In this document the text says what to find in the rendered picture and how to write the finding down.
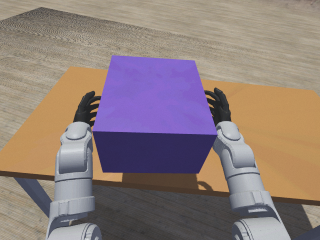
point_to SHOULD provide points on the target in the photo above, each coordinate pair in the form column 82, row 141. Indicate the table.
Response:
column 281, row 125

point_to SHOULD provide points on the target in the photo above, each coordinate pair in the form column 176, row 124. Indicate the robot left forearm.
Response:
column 73, row 189

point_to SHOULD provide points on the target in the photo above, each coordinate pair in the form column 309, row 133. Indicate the robot left upper arm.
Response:
column 83, row 231

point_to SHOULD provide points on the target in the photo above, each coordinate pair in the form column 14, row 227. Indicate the robot left hand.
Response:
column 84, row 108

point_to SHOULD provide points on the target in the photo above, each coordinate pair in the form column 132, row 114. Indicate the robot right upper arm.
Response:
column 261, row 228

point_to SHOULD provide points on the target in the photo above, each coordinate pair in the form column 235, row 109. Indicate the robot right hand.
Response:
column 221, row 111

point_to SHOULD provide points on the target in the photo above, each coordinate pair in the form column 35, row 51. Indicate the carton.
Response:
column 153, row 117

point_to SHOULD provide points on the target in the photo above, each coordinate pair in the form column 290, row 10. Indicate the robot right forearm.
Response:
column 247, row 193

